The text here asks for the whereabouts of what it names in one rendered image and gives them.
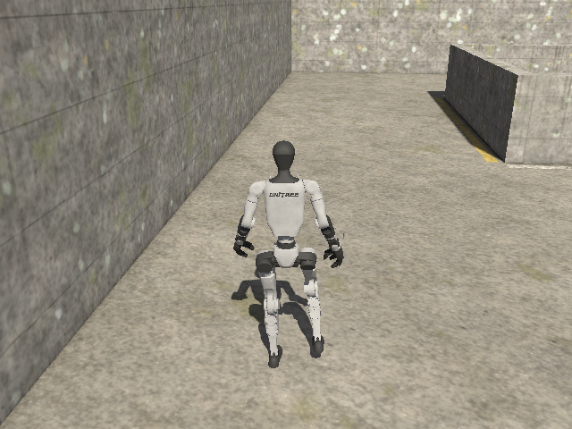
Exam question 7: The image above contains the robot right hand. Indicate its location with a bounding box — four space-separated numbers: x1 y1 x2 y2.
324 248 344 268

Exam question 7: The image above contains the robot right forearm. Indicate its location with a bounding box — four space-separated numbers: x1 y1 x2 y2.
321 215 341 251

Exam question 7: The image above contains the right robot upper arm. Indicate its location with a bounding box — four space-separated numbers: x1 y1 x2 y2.
303 180 330 229

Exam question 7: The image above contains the left robot upper arm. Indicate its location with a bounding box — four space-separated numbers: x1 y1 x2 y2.
241 180 266 229

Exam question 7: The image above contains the right robot foot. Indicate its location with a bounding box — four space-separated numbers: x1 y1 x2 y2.
312 335 324 353

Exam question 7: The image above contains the robot left thigh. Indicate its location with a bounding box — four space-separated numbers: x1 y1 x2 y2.
256 250 280 314

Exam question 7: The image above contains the robot left forearm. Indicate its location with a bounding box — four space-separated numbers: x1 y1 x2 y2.
235 215 250 245

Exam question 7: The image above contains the robot left hand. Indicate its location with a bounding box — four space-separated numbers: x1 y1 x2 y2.
233 241 254 257

